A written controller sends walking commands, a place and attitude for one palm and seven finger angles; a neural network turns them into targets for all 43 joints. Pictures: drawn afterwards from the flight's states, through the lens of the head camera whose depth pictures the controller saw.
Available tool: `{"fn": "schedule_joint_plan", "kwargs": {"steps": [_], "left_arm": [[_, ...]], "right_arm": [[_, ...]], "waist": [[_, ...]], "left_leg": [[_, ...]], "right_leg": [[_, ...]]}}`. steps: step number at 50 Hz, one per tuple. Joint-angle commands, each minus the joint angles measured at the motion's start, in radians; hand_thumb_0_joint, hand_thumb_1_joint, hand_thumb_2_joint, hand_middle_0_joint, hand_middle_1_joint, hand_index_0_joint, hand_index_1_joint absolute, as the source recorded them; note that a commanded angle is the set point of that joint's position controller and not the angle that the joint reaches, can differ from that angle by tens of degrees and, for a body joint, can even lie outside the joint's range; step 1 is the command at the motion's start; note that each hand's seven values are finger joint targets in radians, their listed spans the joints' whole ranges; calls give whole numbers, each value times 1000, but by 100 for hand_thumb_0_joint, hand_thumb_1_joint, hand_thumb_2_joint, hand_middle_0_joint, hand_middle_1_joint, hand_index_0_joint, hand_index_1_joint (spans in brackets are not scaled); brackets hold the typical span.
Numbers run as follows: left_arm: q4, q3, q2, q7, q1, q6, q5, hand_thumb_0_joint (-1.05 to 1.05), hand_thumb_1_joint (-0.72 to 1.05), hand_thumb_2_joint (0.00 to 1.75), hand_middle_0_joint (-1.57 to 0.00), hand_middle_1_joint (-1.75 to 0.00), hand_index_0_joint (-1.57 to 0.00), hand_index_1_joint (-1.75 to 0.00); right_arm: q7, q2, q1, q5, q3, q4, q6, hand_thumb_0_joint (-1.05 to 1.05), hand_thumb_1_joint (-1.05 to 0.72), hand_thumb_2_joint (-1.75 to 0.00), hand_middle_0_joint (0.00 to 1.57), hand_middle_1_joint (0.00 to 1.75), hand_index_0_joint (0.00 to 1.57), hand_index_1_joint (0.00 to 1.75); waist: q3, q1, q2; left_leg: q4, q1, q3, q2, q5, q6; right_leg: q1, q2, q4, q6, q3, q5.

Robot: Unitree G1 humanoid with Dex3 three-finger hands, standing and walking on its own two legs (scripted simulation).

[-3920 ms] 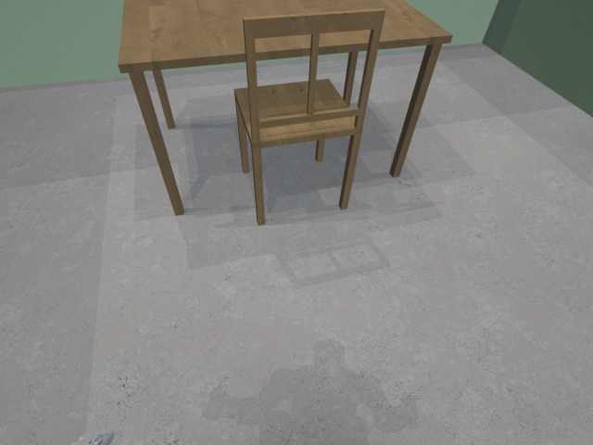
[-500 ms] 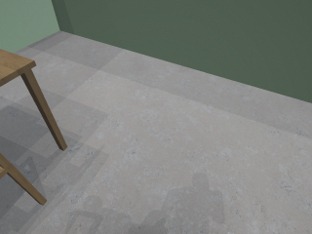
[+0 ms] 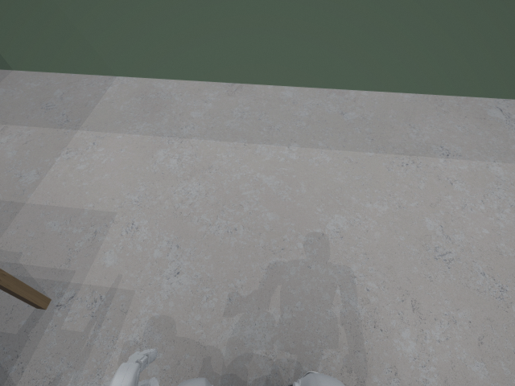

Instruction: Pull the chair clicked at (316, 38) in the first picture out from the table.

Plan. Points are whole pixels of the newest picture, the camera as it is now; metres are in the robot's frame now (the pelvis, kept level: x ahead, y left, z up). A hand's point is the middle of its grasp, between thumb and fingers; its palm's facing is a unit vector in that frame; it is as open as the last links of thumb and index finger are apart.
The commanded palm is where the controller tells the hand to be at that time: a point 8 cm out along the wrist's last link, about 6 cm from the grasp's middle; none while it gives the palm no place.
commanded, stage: turn to face it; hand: left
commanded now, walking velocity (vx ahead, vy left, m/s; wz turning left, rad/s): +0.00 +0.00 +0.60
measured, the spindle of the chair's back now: out of the picture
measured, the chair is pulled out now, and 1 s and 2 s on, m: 0.00 0.00 0.00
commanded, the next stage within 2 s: none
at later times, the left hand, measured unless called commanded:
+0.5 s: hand out of the picture +0.01 +0.26 -0.16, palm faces +0.33 -0.91 -0.24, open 7.4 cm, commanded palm none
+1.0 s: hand out of the picture -0.05 +0.15 -0.13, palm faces +0.58 -0.77 -0.25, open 7.4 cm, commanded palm none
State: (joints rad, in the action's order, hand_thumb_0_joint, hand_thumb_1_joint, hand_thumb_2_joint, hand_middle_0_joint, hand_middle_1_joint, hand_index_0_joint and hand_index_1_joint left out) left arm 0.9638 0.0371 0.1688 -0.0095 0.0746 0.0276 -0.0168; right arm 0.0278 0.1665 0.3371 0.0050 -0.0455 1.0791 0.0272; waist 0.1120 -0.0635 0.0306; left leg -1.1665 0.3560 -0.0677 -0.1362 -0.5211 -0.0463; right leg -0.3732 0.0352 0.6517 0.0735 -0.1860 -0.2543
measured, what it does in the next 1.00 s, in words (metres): steps on the spot, turning left: left foot, then right foot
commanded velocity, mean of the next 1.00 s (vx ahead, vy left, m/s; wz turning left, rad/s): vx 0.00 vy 0.00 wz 0.60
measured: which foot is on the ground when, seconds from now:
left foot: up 0.00-0.28, down 0.30-0.76, up 0.78-1.00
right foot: down 0.00-0.30, up 0.32-0.74, down 0.76-1.00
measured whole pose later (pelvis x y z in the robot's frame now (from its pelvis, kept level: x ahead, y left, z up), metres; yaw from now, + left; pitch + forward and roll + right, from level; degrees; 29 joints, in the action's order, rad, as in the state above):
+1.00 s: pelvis +0.00 -0.05 +0.02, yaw +36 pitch -2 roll +2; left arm 0.88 0.02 0.17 -0.01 0.24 -0.02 -0.02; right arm -0.04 0.27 0.17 0.02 -0.10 0.92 0.09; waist 0.07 -0.01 0.01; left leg -1.09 0.49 -0.02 -0.03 -0.39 -0.08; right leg -0.20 0.12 0.51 0.00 -0.18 -0.28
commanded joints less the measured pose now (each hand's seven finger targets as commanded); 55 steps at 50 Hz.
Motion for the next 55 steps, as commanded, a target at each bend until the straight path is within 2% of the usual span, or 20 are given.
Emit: {"fn": "schedule_joint_plan", "kwargs": {"steps": [1,5,9,13,14,15,16,17,18,20,22,31,36,37,38,39,41,43,51,55], "left_arm": [[-36,25,126,-28,42,-3,-2,0,90,90,-20,-30,-20,-30],[-50,37,137,-31,50,-19,-5,0,90,90,-20,-30,-20,-30],[-60,54,156,-34,73,-28,-14,0,90,90,-20,-30,-20,-30],[-79,66,169,-26,94,-39,-4,0,90,90,-20,-30,-20,-30],[-87,65,150,-23,92,-46,1,0,90,90,-20,-30,-20,-30],[-122,63,102,-15,106,-54,9,0,90,90,-20,-30,-20,-30],[-177,51,82,-12,16,-52,3,0,90,90,-20,-30,-20,-30],[-173,55,89,-15,-5,-59,-8,0,90,90,-20,-30,-20,-30],[-163,62,90,-9,0,-54,-6,0,90,90,-20,-30,-20,-30],[-121,68,110,1,59,-50,-4,0,90,90,-20,-30,-20,-30],[-101,67,119,0,99,-56,1,0,90,90,-20,-30,-20,-30],[-127,59,127,-10,85,-62,9,0,90,90,-20,-30,-20,-30],[-114,60,144,-16,217,-47,15,0,90,90,-20,-30,-20,-30],[-111,67,181,-20,267,-39,10,0,90,90,-20,-30,-20,-30],[-125,87,286,-29,271,-28,-11,0,90,90,-20,-30,-20,-30],[-159,80,330,-30,200,-37,-7,0,90,90,-20,-30,-20,-30],[-178,65,251,-28,93,-30,-2,0,90,90,-20,-30,-20,-30],[-185,47,201,-24,61,-22,-4,0,90,90,-20,-30,-20,-30],[-130,56,248,-23,224,-24,-13,0,90,90,-20,-30,-20,-30],[-120,71,281,-20,220,-33,-17,0,90,90,-20,-30,-20,-30]], "right_arm": [[-7,23,103,9,-2,-38,6,0,-90,-90,20,30,20,30],[-24,32,37,10,-13,-79,16,0,-90,-90,20,30,20,30],[-36,34,-48,10,-22,-133,9,0,-90,-90,20,30,20,30],[-40,63,-28,17,-31,-158,2,0,-90,-90,20,30,20,30],[-42,96,5,18,-41,-160,-2,0,-90,-90,20,30,20,30],[-38,196,40,25,-61,-175,-11,0,-90,-90,20,30,20,30],[-30,262,87,31,-74,-178,-14,0,-90,-90,20,30,20,30],[-18,266,79,29,-76,-160,-20,0,-90,-90,20,30,20,30],[-12,245,25,24,-70,-174,-23,0,-90,-90,20,30,20,30],[-8,202,-79,20,-52,-209,-33,0,-90,-90,20,30,20,30],[-8,209,-95,16,-52,-214,-36,0,-90,-90,20,30,20,30],[-24,258,-100,19,-76,-212,-7,0,-90,-90,20,30,20,30],[-34,264,-184,16,-88,-249,8,0,-90,-90,20,30,20,30],[-39,233,-195,9,-86,-263,11,0,-90,-90,20,30,20,30],[-44,148,-176,1,-74,-286,14,0,-90,-90,20,30,20,30],[-45,168,-201,14,-77,-302,14,0,-90,-90,20,30,20,30],[-53,187,-210,22,-84,-272,33,0,-90,-90,20,30,20,30],[-63,172,-163,21,-77,-236,35,0,-90,-90,20,30,20,30],[-66,146,-293,11,-53,-261,31,0,-90,-90,20,30,20,30],[-62,143,-285,2,-41,-268,18,0,-90,-90,20,30,20,30]], "waist": [[-141,23,-142],[-108,42,-167],[-95,67,-176],[-125,47,-134],[-137,26,-6],[-133,10,268],[-107,-36,311],[-146,-30,264],[-156,-3,229],[-170,41,127],[-188,49,101],[-156,21,123],[-179,81,130],[-186,106,44],[-160,111,-278],[-118,102,-303],[-25,52,-247],[-13,25,-207],[-99,115,-222],[-145,118,-253]], "left_leg": [[47,29,20,4,79,-5],[131,64,-17,12,92,-7],[280,65,-36,14,62,0],[524,-57,-90,48,215,11],[656,-131,-24,20,285,29],[796,-185,307,-185,466,131],[887,-165,501,-336,632,253],[888,-180,494,-303,557,257],[866,-187,440,-250,527,236],[845,-185,301,-166,545,192],[842,-207,255,-131,583,191],[860,-180,372,-110,419,219],[787,-21,399,-33,378,163],[693,89,350,28,291,111],[415,304,162,182,77,16],[179,285,125,177,-41,3],[-20,255,138,123,67,11],[-79,250,91,108,167,-14],[219,175,2,100,76,-36],[402,60,-37,105,43,-14]], "right_leg": [[70,309,-342,72,133,395],[77,324,-370,64,93,194],[118,360,-327,63,78,170],[97,329,-187,-1,4,110],[37,296,-75,-40,-16,28],[-144,161,134,-124,-65,-210],[-240,73,368,-149,10,-418],[-271,72,510,-138,122,-358],[-300,70,559,-136,162,-272],[-261,79,561,-149,174,-140],[-222,71,512,-158,176,-115],[-95,22,215,-159,168,-188],[183,-17,-139,-133,140,-60],[310,45,-306,-111,188,-27],[391,335,-463,-10,504,-155],[195,489,-478,67,564,-129],[49,365,-453,36,419,-118],[83,285,-384,10,242,56],[296,333,-306,46,153,332],[305,366,-243,48,120,402]]}}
